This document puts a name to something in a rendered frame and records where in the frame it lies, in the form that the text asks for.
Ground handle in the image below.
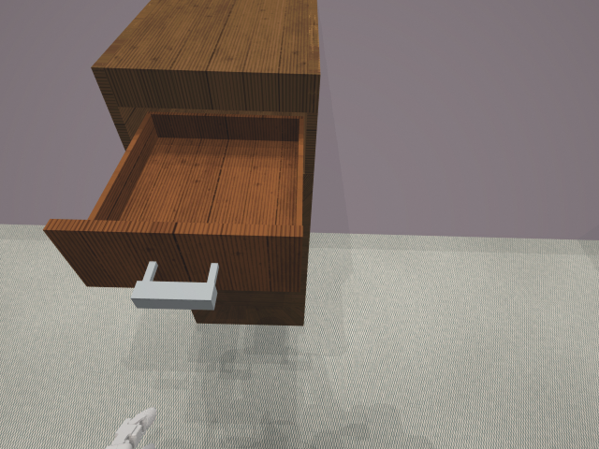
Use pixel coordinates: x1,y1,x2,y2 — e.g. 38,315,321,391
131,261,219,311

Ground robot left hand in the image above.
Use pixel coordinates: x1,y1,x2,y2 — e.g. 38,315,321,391
105,407,156,449

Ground cabinet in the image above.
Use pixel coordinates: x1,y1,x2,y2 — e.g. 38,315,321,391
91,0,320,326

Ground drawer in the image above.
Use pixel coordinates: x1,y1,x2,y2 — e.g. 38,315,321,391
43,111,304,292

